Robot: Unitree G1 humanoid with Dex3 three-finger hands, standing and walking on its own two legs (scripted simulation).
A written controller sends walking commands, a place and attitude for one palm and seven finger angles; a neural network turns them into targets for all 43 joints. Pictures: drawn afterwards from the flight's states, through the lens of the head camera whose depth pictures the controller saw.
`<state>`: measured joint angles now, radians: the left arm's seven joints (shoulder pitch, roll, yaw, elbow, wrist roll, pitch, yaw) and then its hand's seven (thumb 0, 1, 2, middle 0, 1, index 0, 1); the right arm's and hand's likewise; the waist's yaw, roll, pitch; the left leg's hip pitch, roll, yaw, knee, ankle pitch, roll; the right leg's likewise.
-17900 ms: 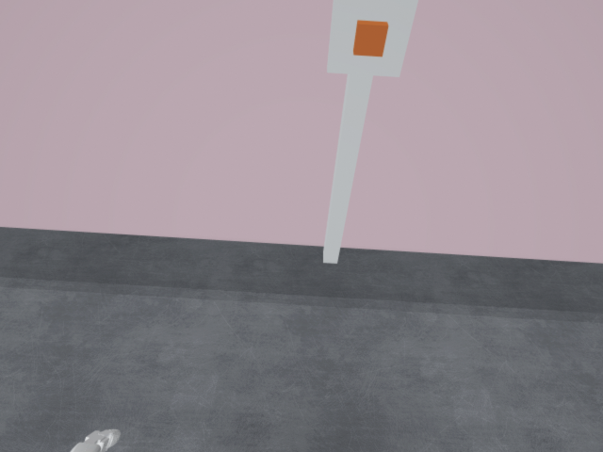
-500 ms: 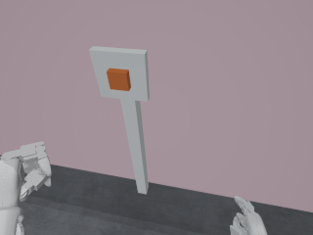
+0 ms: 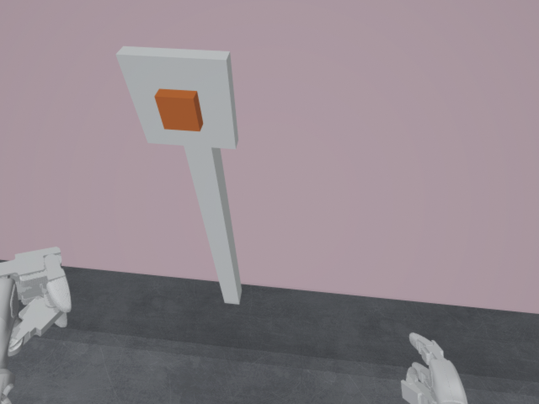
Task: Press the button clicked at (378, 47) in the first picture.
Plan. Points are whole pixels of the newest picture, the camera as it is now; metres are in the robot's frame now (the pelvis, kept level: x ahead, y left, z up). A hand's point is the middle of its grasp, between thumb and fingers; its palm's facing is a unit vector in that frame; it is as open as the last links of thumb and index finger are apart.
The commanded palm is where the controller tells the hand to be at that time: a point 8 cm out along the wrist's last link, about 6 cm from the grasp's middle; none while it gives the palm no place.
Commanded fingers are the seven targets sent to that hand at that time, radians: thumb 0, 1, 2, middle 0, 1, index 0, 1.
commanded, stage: step back with the hand held close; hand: left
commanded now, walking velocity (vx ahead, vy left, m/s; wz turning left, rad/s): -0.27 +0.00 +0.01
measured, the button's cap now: (180, 109) +0.55 +0.20 +0.15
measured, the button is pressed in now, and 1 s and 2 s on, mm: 0 0 0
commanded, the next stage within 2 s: stop stepping back and stand still in 0.74 s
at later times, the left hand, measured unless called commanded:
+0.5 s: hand out of the picture +0.09 +0.25 +0.16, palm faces +0.43 -0.82 -0.39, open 3.1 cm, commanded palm +0.03 +0.30 +0.17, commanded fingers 0.00 0.90 0.90 -1.30 -1.50 -1.30 -1.50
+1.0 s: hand out of the picture -0.01 +0.24 +0.16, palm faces +0.36 -0.83 -0.43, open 3.1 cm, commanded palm -0.08 +0.28 +0.17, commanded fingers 0.00 0.90 0.90 -1.30 -1.50 -1.30 -1.50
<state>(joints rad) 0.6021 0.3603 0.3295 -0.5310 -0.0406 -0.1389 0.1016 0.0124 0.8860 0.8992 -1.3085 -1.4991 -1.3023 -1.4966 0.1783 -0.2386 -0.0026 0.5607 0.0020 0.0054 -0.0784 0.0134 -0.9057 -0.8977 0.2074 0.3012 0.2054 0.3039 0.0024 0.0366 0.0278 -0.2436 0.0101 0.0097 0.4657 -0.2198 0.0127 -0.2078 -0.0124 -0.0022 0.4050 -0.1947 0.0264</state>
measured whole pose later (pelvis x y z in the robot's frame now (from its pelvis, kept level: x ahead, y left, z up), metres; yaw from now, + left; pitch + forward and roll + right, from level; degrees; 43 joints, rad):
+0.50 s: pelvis -0.10 +0.01 -0.02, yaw +1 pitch -2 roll -2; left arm 0.57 0.36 0.35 -0.62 -0.01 -0.25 0.17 0.01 0.88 0.90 -1.31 -1.50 -1.31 -1.50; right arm 0.23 -0.23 0.01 0.58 -0.01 -0.06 -0.09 0.01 -0.90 -0.90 0.21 0.30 0.21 0.30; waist 0.00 0.00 0.02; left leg -0.47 0.01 -0.01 0.68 -0.22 0.04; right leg -0.42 -0.02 -0.01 0.62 -0.24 0.03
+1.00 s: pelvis -0.22 +0.00 -0.01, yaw -1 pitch +0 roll +1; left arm 0.57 0.42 0.39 -0.60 -0.03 -0.22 0.14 0.01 0.88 0.90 -1.31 -1.50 -1.31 -1.50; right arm 0.17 -0.19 0.01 0.59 0.00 -0.11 -0.08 0.01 -0.91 -0.90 0.21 0.30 0.21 0.30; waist 0.00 -0.08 0.01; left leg -0.33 -0.04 0.07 0.50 -0.18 0.05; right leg -0.31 0.00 0.03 0.65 -0.41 0.00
